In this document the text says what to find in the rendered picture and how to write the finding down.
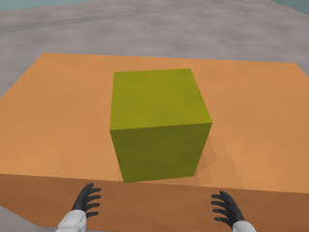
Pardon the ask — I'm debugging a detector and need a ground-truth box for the robot right forearm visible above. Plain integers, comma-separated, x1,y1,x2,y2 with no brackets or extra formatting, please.
232,220,257,232

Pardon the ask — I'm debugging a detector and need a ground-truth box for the carton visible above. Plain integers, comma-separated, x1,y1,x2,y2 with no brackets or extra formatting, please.
109,68,212,183

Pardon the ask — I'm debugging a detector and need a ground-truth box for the pedestal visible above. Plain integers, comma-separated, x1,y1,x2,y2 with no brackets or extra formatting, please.
0,52,309,232

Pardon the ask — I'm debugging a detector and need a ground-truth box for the right robot hand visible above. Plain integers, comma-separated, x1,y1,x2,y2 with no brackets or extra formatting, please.
211,190,245,230

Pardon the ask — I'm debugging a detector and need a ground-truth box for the left robot hand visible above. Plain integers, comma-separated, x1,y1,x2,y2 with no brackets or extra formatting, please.
71,183,101,218

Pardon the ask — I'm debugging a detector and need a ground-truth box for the robot left forearm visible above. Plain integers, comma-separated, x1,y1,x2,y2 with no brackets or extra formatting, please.
55,210,87,232

